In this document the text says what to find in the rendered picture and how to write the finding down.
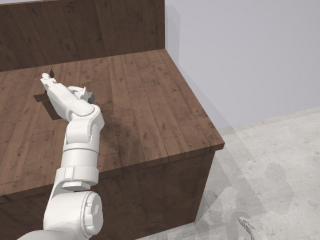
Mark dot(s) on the left robot forearm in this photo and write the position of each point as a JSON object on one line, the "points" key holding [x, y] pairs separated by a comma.
{"points": [[78, 171]]}

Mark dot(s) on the right robot hand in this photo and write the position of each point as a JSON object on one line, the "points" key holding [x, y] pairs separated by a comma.
{"points": [[253, 229]]}

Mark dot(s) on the tap lever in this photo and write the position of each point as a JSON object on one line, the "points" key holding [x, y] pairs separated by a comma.
{"points": [[91, 98]]}

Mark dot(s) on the left robot hand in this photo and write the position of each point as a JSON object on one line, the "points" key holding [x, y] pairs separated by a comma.
{"points": [[60, 96]]}

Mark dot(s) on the robot left upper arm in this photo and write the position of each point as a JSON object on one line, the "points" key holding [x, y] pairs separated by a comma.
{"points": [[70, 216]]}

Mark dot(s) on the counter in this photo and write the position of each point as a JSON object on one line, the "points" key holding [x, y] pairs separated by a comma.
{"points": [[157, 144]]}

